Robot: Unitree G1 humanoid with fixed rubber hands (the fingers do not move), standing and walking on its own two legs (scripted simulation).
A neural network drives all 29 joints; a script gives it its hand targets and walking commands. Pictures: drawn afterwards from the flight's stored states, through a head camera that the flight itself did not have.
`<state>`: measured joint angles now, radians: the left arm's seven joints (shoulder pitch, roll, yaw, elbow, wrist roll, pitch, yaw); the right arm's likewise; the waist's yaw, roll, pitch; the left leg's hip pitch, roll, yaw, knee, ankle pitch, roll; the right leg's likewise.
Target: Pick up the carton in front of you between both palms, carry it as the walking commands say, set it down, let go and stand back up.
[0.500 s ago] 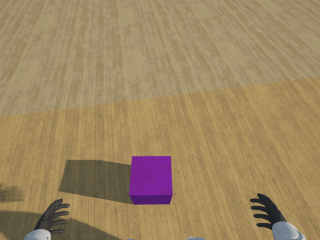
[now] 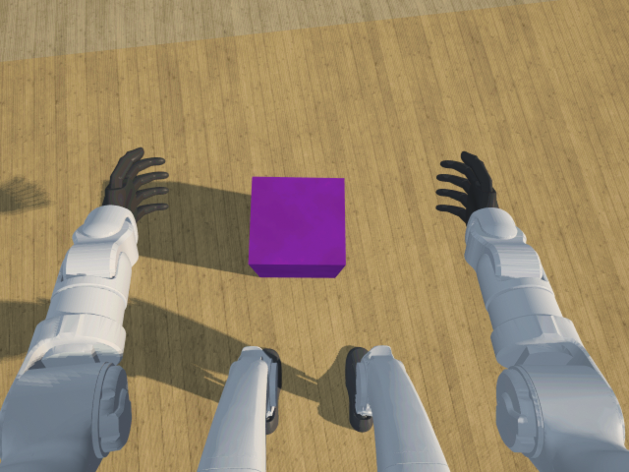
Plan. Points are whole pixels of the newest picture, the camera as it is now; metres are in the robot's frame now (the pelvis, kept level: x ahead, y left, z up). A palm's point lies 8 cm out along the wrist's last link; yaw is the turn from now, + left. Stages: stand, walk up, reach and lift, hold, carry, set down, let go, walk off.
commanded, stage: reach and lift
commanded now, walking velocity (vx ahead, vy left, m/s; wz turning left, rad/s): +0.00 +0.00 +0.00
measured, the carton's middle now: (298, 232) +0.51 +0.03 -0.55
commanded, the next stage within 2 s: none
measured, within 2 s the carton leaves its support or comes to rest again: neither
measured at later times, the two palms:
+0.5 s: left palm (179, 169) +0.52 +0.22 -0.18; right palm (416, 175) +0.52 -0.16 -0.19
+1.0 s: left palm (214, 219) +0.51 +0.21 -0.42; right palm (384, 219) +0.51 -0.16 -0.42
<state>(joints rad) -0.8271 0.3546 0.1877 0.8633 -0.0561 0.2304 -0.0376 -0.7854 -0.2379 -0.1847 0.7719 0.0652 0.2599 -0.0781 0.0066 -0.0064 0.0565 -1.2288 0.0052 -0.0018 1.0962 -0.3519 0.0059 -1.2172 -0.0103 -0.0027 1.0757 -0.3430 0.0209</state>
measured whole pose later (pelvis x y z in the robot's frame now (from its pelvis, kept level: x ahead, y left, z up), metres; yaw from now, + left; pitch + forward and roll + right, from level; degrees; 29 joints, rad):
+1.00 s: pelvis -0.04 -0.01 -0.26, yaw -1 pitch +42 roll -2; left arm -1.44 0.44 0.12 1.14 -0.18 0.10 0.05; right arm -1.39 -0.28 -0.16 1.03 0.17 0.13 -0.17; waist 0.01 -0.02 0.23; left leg -2.24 -0.01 -0.04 2.04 -0.53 -0.02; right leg -2.23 0.03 0.00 2.02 -0.53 0.03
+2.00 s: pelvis -0.04 +0.00 -0.31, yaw -2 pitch +35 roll -2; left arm -1.56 0.37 0.09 1.16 -0.12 0.17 0.05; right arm -1.50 -0.21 -0.26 1.06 0.08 0.16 -0.15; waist 0.03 -0.04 0.39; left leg -2.29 0.01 -0.02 2.24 -0.57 0.01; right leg -2.27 0.06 0.02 2.21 -0.56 0.06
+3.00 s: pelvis -0.01 -0.02 -0.10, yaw +3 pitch +37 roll -1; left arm -0.82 -0.01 0.40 0.64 0.21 0.40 0.01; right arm -0.79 0.11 -0.45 0.58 -0.19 0.38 -0.08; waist 0.01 -0.03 -0.23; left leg -1.67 -0.05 -0.07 1.50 -0.47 -0.03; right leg -1.64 0.07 0.06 1.51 -0.51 0.04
